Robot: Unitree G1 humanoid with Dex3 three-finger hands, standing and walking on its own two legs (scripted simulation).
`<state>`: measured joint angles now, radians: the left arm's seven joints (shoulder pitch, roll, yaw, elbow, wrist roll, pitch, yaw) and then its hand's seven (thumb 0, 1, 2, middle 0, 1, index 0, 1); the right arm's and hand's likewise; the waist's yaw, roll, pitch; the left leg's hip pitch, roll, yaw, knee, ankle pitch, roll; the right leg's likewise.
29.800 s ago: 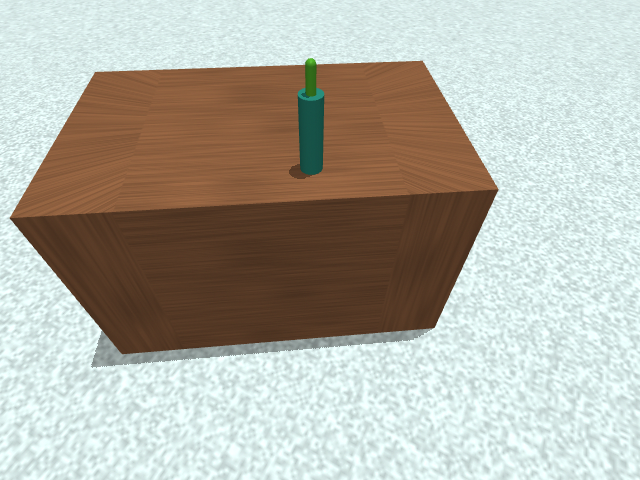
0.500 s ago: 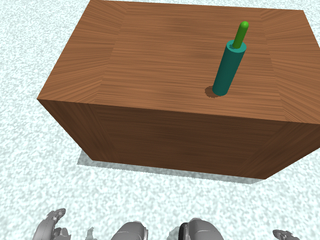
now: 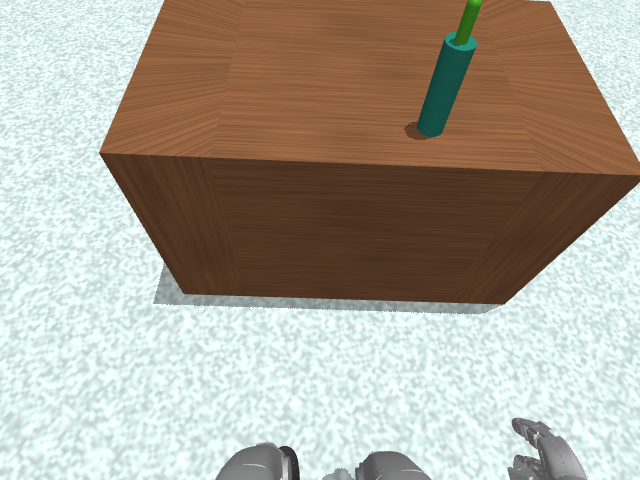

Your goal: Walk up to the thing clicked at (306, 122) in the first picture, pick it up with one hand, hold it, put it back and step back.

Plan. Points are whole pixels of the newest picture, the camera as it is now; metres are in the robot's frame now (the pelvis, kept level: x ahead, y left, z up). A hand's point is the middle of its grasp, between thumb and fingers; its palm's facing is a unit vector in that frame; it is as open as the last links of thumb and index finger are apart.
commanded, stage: step back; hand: right
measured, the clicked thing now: (449, 72) +0.77 -0.21 +0.02
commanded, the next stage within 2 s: none
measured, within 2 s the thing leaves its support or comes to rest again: neither
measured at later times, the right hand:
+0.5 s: hand out of the picture -0.10 -0.29 -0.16, palm faces -0.06 +0.89 -0.45, open 7.4 cm
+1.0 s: hand out of the picture -0.16 -0.31 -0.15, palm faces +0.00 +0.92 -0.40, open 7.4 cm
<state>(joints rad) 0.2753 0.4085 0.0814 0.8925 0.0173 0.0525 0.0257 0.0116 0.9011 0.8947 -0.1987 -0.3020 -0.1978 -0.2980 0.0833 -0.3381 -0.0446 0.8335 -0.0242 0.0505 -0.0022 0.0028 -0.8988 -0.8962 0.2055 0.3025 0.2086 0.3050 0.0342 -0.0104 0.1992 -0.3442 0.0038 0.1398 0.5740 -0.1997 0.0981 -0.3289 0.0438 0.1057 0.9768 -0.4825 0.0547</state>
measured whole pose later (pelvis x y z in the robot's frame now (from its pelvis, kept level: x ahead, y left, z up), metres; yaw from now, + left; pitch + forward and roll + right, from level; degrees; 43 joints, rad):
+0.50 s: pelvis -0.15 +0.00 -0.01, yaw +2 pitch -1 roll +0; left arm 0.09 0.37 0.08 0.74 0.04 0.05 0.02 0.01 0.90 0.89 -0.20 -0.30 -0.20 -0.30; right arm 0.24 -0.42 -0.06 0.91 -0.02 0.04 -0.03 0.00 -0.90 -0.90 0.20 0.30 0.20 0.30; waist -0.02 0.00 0.16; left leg -0.25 -0.01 -0.05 0.69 -0.42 -0.02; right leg -0.41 -0.05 -0.06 0.68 -0.25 -0.01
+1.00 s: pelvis -0.28 -0.04 -0.01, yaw -3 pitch -1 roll +1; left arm 0.21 0.36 0.06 0.91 0.05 0.04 -0.01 0.01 0.90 0.89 -0.20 -0.30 -0.20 -0.30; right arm 0.11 -0.41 -0.05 0.87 -0.01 0.05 -0.03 0.00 -0.90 -0.90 0.20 0.30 0.21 0.30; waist 0.05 0.02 0.11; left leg -0.47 -0.03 -0.10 1.01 -0.52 0.01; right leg -0.29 0.00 0.05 0.69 -0.38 -0.01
